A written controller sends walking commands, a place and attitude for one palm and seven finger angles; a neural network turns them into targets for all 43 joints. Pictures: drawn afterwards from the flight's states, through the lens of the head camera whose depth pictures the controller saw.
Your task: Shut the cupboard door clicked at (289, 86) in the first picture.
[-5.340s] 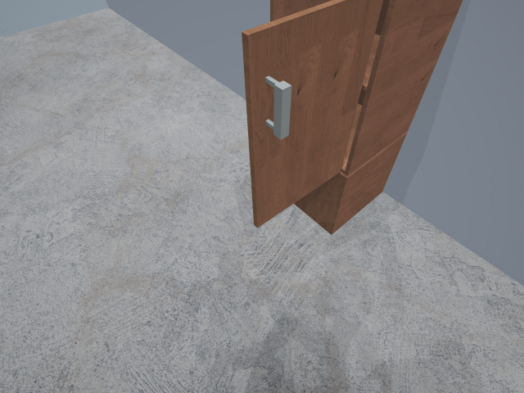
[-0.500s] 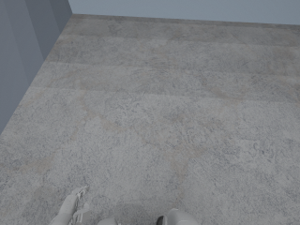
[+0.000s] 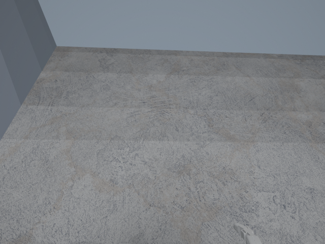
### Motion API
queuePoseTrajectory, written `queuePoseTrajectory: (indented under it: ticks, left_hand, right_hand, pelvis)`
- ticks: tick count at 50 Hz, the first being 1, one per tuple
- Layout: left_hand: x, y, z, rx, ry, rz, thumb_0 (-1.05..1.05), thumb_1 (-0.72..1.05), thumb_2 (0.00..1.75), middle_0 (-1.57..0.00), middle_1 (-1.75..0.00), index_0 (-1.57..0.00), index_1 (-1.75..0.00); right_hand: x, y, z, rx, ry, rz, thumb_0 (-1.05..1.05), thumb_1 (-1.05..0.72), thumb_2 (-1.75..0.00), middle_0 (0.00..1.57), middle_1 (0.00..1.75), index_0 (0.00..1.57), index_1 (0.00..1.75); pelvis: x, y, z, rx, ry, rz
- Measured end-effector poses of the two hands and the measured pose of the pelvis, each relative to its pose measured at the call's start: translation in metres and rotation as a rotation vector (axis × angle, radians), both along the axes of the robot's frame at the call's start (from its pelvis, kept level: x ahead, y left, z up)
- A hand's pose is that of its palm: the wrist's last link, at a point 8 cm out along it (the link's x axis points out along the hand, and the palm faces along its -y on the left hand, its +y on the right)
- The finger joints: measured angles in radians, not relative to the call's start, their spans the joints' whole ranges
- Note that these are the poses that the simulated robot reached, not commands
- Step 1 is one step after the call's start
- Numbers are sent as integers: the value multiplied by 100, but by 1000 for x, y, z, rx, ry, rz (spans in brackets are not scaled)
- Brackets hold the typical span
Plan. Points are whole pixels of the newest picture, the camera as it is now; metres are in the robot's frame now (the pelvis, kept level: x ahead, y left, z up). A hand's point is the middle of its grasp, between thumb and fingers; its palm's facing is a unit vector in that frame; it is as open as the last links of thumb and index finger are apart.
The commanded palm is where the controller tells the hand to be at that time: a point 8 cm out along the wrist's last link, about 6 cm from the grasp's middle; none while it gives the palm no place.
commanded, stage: walk to a spot facing it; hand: left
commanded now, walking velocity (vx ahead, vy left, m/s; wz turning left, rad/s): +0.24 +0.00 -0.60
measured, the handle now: out of the picture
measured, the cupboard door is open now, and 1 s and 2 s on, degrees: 88 88 88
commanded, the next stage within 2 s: none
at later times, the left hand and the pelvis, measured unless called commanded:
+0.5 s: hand (120, 204) +0.24 +0.16 -0.18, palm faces +0.17 -0.98 -0.12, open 7.3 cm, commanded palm none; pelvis +0.16 -0.02 -0.01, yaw +11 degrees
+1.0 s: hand (119, 230) +0.17 +0.14 -0.14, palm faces +0.47 -0.84 -0.28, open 7.4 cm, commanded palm none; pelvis +0.21 -0.07 +0.01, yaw +28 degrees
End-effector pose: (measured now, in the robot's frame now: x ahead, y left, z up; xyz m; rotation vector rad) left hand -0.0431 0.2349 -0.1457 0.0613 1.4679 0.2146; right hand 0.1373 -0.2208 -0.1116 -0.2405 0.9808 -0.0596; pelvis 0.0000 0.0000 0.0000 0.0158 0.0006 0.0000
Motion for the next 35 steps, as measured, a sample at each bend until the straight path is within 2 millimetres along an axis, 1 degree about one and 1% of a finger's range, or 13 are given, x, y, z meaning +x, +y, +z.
queuePoseTrajectory:
  ticks: [3, 6, 10, 12, 14, 16, 18, 22, 25, 27, 30, 33, 35]
  left_hand:
    - [63, 1, 8, -6, -72, -47, 1, 91, 90, -20, -30, -20, -30]
    - [131, -5, 17, 0, -159, -112, 1, 91, 90, -20, -30, -20, -30]
    - [215, -21, 19, 21, -271, -187, 1, 91, 90, -20, -30, -20, -30]
    - [249, -29, 13, 41, -333, -195, 1, 91, 90, -20, -30, -20, -30]
    - [270, -38, 14, 46, -364, -182, 1, 91, 90, -20, -30, -20, -30]
    - [281, -43, 16, 43, -384, -156, 0, 91, 90, -20, -30, -20, -30]
    - [284, -46, 16, 36, -386, -120, 0, 91, 90, -20, -30, -20, -30]
    - [278, -42, 7, 10, -349, -49, 0, 90, 90, -21, -30, -20, -30]
    - [269, -30, -9, -5, -324, 20, 0, 91, 90, -21, -30, -21, -30]
    - [262, -20, -16, 5, -286, 46, 0, 91, 90, -21, -30, -21, -30]
    - [254, -9, -11, 35, -243, 84, 0, 91, 90, -21, -30, -20, -30]
    - [251, -4, 3, 69, -240, 128, 1, 91, 90, -20, -30, -20, -30]
    - [250, -4, 12, 94, -246, 151, 1, 91, 90, -20, -30, -20, -30]
  right_hand:
    - [-23, -5, -4, 1, 113, -64, 0, -91, -90, 20, 30, 20, 30]
    - [-50, -21, -8, -13, 231, -153, -1, -93, -90, 20, 30, 20, 30]
    - [-85, -40, -19, -10, 412, -228, -1, -93, -90, 20, 30, 20, 30]
    - [-97, -48, -29, 1, 501, -246, 0, -93, -90, 20, 30, 20, 30]
    - [-100, -52, -33, 2, 580, -248, 0, -92, -90, 20, 30, 20, 30]
    - [-91, -54, -30, -5, 617, -235, 0, -92, -90, 20, 30, 20, 30]
    - [-70, -54, -26, -11, 608, -212, 0, -92, -90, 20, 30, 20, 30]
    - [-10, -47, -19, -22, 506, -145, 1, -92, -90, 20, 30, 20, 30]
    - [36, -39, -26, -42, 407, -75, 0, -91, -90, 20, 30, 20, 30]
    - [63, -34, -28, -52, 355, -46, 0, -91, -90, 20, 30, 20, 30]
    - [98, -28, -21, -54, 298, -2, 0, -91, -90, 20, 30, 20, 30]
    - [128, -26, -16, -52, 272, 60, 0, -91, -90, 20, 30, 20, 30]
    - [147, -29, -15, -49, 262, 97, 0, -91, -90, 20, 30, 20, 30]
  pelvis:
    - [24, 0, 8, -6, 2, -29]
    - [49, -3, 13, -15, 5, -43]
    - [84, -18, 6, -11, -1, -23]
    - [104, -30, -5, 13, 1, 4]
    - [116, -33, -8, -6, -1, 37]
    - [124, -35, -6, -11, -6, 73]
    - [131, -35, -2, -13, -7, 105]
    - [146, -30, 1, -14, 0, 159]
    - [157, -20, -11, -44, 7, 193]
    - [162, -18, -15, -42, 15, 204]
    - [170, -21, -9, -38, 32, 228]
    - [177, -26, -1, -37, 39, 256]
    - [181, -31, 3, -39, 40, 277]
